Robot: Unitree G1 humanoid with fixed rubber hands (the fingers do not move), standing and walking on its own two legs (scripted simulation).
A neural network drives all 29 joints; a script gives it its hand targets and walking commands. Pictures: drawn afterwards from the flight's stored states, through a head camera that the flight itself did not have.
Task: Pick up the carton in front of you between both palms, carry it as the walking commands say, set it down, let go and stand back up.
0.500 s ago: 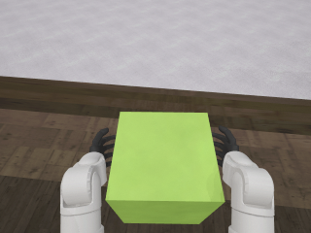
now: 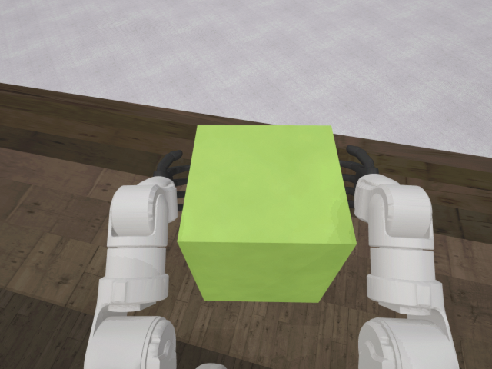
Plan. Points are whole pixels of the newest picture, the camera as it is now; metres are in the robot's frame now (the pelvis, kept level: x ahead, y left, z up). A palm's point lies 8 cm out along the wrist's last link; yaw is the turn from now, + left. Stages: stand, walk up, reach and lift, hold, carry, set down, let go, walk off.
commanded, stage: carry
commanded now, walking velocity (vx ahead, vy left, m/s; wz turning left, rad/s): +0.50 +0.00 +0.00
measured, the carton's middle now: (262, 220) +0.36 +0.02 +0.01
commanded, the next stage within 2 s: none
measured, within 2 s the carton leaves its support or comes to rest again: neither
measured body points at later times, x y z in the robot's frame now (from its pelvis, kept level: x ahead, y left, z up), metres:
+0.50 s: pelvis +0.36 +0.05 -0.14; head +0.34 +0.06 +0.31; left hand +0.74 +0.17 +0.00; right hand +0.70 -0.13 +0.01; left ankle +0.41 +0.08 -0.86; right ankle +0.16 -0.06 -0.66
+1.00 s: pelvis +0.67 +0.07 -0.27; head +0.70 +0.09 +0.18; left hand +1.01 +0.25 -0.18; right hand +1.04 -0.05 -0.16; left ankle +0.58 +0.14 -0.82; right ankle +0.70 +0.03 -0.98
